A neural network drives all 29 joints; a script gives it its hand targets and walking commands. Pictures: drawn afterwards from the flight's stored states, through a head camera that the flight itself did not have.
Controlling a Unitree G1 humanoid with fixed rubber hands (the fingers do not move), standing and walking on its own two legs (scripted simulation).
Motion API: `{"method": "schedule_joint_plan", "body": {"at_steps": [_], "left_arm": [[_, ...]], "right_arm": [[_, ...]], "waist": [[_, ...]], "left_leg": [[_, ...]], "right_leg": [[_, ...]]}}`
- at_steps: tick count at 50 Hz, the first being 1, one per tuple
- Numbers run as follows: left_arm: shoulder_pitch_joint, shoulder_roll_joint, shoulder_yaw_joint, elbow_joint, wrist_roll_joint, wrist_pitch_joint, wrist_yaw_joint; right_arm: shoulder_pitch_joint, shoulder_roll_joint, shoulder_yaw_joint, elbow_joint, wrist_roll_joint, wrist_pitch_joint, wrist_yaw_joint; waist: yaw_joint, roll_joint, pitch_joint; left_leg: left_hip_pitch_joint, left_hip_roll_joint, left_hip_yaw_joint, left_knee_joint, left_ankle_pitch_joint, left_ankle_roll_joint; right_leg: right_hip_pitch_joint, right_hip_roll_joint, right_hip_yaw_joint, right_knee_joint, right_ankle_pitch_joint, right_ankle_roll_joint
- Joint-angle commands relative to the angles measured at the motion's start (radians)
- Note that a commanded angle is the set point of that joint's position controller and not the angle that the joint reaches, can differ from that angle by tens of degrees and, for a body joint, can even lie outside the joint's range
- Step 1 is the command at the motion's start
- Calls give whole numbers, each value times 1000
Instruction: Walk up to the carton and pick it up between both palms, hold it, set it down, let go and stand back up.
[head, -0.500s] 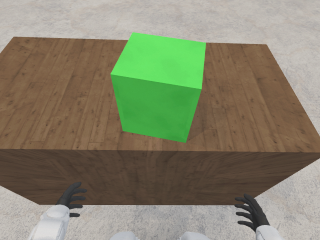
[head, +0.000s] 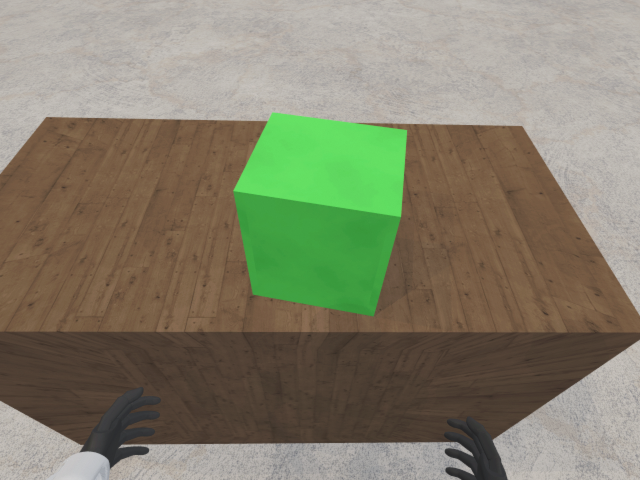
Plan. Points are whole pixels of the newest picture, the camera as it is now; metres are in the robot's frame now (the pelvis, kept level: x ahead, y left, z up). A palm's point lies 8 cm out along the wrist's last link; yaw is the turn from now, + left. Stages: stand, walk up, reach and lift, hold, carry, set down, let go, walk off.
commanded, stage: reach and lift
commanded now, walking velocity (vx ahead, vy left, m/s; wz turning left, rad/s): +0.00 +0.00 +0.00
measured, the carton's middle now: (324, 217) +0.47 +0.02 +0.04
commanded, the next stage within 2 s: none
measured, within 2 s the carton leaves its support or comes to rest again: neither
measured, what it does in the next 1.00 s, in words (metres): stands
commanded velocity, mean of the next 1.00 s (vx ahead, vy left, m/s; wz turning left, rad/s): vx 0.00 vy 0.00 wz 0.00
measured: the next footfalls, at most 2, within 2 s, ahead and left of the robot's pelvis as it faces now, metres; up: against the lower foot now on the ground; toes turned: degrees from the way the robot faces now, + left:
none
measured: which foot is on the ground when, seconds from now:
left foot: down 0.00-1.00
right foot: down 0.00-1.00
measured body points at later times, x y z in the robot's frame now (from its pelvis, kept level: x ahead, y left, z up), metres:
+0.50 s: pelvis +0.01 +0.01 +0.00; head +0.01 +0.02 +0.45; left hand +0.19 +0.27 -0.02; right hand +0.19 -0.17 -0.03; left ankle -0.01 +0.09 -0.75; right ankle +0.01 -0.11 -0.75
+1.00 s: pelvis +0.02 +0.02 +0.00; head +0.03 +0.04 +0.45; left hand +0.25 +0.28 +0.03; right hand +0.25 -0.13 +0.02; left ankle -0.01 +0.09 -0.75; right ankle +0.01 -0.11 -0.75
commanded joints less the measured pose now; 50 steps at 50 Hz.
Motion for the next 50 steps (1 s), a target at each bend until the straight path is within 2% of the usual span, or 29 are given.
{"method": "schedule_joint_plan", "body": {"at_steps": [1, 2, 3, 4, 6, 8, 10, 12, 14, 15, 19, 20, 21, 22, 23, 26, 27, 28, 30, 33, 35, 41, 43, 44, 45, 48, 50], "left_arm": [[-33, 117, 30, -121, -12, -83, -2], [-38, 121, 33, -141, -9, -98, 0], [-27, 117, 28, -130, -17, -105, -2], [-33, 114, 24, -145, -26, -113, -5], [-38, 113, 17, -162, -23, -128, -6], [-55, 126, 17, -174, -36, -137, -6], [-49, 136, 19, -205, -43, -148, -6], [-46, 141, 14, -216, -52, -153, -6], [-32, 146, 15, -236, -67, -161, -11], [-33, 149, 21, -238, -67, -159, -15], [-17, 162, 23, -253, -94, -164, -40], [-44, 175, 28, -286, -97, -170, -41], [-34, 180, 31, -273, -104, -168, -47], [-76, 194, 37, -311, -114, -179, -47], [-41, 192, 32, -292, -123, -181, -51], [-17, 190, 26, -327, -138, -196, -63], [-19, 199, 37, -340, -129, -202, -66], [-22, 208, 49, -340, -124, -203, -67], [-72, 220, 50, -343, -138, -214, -71], [-87, 223, 38, -382, -151, -227, -70], [-108, 229, 33, -380, -167, -240, -78], [-136, 245, 47, -400, -177, -256, -93], [-169, 246, 41, -432, -179, -268, -82], [-174, 231, 25, -437, -191, -267, -78], [-184, 233, 22, -446, -195, -271, -75], [-194, 216, 4, -420, -203, -255, -73], [-226, 215, 10, -410, -203, -237, -73]], "right_arm": [[-11, -79, -40, -170, 13, -55, -2], [-3, -77, -40, -165, 23, -57, -1], [-3, -77, -39, -173, 25, -58, -2], [-7, -78, -40, -187, 28, -61, -5], [-6, -74, -31, -198, 38, -58, -7], [-24, -65, -20, -227, 47, -54, -13], [-9, -46, -8, -258, 64, -52, -20], [0, -47, -12, -262, 68, -46, -27], [16, -30, -2, -290, 68, -47, -39], [18, -23, 1, -292, 75, -43, -46], [38, 9, 18, -356, 70, -30, -84], [26, 5, 12, -365, 70, -28, -93], [30, 10, 19, -375, 73, -28, -99], [-1, 15, 14, -410, 72, -31, -106], [28, 34, 28, -415, 68, -28, -114], [49, 45, 39, -444, 76, -41, -133], [51, 47, 49, -443, 82, -45, -136], [38, 47, 55, -453, 86, -45, -139], [9, 68, 66, -462, 90, -42, -147], [-3, 80, 70, -505, 89, -53, -162], [-19, 93, 81, -510, 97, -61, -175], [-51, 92, 84, -520, 92, -91, -213], [-83, 97, 69, -519, 99, -102, -211], [-99, 95, 60, -515, 98, -103, -210], [-112, 92, 56, -517, 100, -107, -211], [-140, 87, 45, -499, 96, -93, -219], [-170, 81, 53, -491, 107, -71, -225]], "waist": [[9, 72, -76], [12, 94, -84], [6, 82, -71], [8, 78, -80], [9, 108, -62], [20, 100, -59], [28, 110, -74], [14, 112, -55], [16, 86, -70], [19, 91, -73], [11, 48, -70], [13, 59, -73], [18, 60, -64], [22, 66, -87], [15, 44, -68], [21, 64, -87], [32, 83, -95], [37, 81, -96], [41, 84, -90], [42, 101, -101], [27, 87, -135], [37, 85, -150], [43, 139, -148], [33, 151, -138], [35, 153, -157], [17, 128, -130], [23, 114, -138]], "left_leg": [[-160, 44, -7, -121, 102, -19], [-159, 48, -9, -125, 125, -25], [-156, 47, -11, -125, 145, -28], [-162, 51, -17, -130, 119, -27], [-191, 59, -20, -147, 104, -24], [-201, 57, -22, -149, 74, -16], [-170, 54, -25, -135, 103, -24], [-139, 54, -34, -127, 108, -32], [-81, 43, -33, -101, 154, -34], [-52, 38, -33, -93, 172, -39], [-38, 31, -41, -85, 145, -32], [-22, 33, -43, -83, 159, -39], [-27, 31, -45, -78, 158, -38], [-43, 34, -43, -81, 117, -36], [-42, 34, -46, -76, 112, -28], [-26, 40, -58, -51, 213, -44], [-18, 38, -61, -44, 223, -49], [-18, 38, -61, -40, 227, -49], [-48, 36, -64, -47, 151, -38], [-51, 45, -71, -40, 172, -39], [-51, 40, -75, -17, 191, -38], [-40, 45, -91, -1, 230, -45], [-39, 53, -100, 3, 265, -60], [-37, 62, -108, 7, 291, -67], [-31, 65, -112, 12, 314, -71], [-32, 71, -130, 2, 316, -68], [-24, 66, -128, 0, 337, -64]], "right_leg": [[188, 6, 9, -15, 100, -13], [203, 8, 8, -10, 117, -17], [199, 11, 11, -15, 122, -20], [199, 11, 11, -17, 105, -18], [232, 10, 16, -13, 107, -27], [223, 2, 23, -17, 79, -28], [202, -9, 27, -24, 86, -29], [172, -14, 31, -35, 75, -34], [129, -29, 41, -52, 99, -31], [106, -32, 43, -62, 96, -31], [94, -49, 51, -75, 105, -18], [82, -48, 49, -71, 111, -19], [87, -49, 52, -73, 106, -20], [81, -52, 55, -70, 73, -20], [83, -60, 59, -69, 94, -17], [99, -54, 51, -60, 174, -21], [91, -56, 52, -59, 171, -24], [90, -52, 51, -61, 163, -24], [81, -65, 61, -62, 106, -23], [95, -63, 59, -46, 124, -28], [101, -69, 64, -41, 170, -21], [108, -65, 60, -32, 192, -19], [99, -53, 54, -32, 150, -40], [95, -42, 51, -31, 126, -50], [93, -40, 52, -34, 120, -54], [102, -33, 51, -45, 107, -54], [113, -34, 55, -54, 122, -53]]}}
